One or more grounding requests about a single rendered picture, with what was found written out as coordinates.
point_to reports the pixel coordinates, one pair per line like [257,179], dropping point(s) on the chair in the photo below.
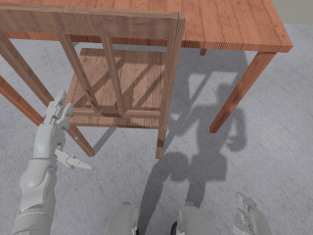
[109,87]

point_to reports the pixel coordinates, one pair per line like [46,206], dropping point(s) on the left robot forearm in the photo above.
[37,207]

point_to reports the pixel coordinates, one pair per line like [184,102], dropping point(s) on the robot thigh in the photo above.
[124,221]
[192,221]

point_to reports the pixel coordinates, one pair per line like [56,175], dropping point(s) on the right robot thigh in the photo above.
[192,221]

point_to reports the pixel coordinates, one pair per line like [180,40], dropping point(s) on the robot left hand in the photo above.
[52,131]

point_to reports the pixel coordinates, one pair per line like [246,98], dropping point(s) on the left robot thigh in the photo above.
[124,221]

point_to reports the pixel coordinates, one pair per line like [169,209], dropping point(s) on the robot right hand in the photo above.
[255,222]

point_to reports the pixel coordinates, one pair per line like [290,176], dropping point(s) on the table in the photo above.
[241,25]

